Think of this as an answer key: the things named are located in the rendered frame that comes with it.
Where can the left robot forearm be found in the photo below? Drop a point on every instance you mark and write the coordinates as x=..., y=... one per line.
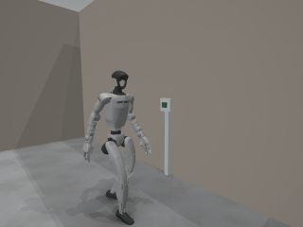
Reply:
x=137, y=129

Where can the humanoid robot head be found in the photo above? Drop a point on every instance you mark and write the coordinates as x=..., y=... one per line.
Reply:
x=119, y=76

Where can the right robot hand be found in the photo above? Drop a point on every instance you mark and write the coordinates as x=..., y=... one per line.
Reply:
x=87, y=149

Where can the left robot hand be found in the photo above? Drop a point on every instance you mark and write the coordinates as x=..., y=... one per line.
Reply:
x=143, y=142

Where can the right robot thigh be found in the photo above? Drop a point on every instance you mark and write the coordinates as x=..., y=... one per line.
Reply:
x=116, y=160

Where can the right robot upper arm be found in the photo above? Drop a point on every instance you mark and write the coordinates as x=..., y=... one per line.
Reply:
x=103, y=99

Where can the right robot forearm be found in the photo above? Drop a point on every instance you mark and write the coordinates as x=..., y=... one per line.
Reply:
x=91, y=129

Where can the left robot upper arm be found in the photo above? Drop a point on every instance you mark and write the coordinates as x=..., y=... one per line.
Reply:
x=131, y=115

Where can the panel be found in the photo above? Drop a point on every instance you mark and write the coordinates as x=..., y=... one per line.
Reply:
x=167, y=157

